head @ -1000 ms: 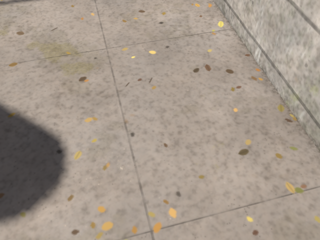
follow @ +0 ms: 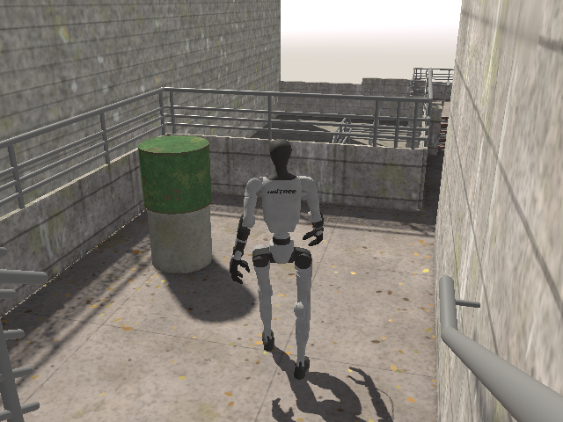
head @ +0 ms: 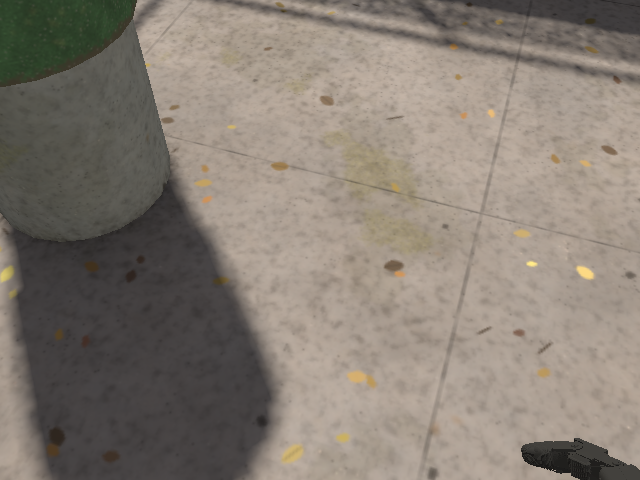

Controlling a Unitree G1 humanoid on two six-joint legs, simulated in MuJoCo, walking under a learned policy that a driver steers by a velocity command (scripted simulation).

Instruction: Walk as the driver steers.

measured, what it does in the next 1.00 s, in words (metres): walks ahead, turning right: right foot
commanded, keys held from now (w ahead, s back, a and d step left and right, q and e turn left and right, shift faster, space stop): w+e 0.74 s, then w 0.08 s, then w+q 0.18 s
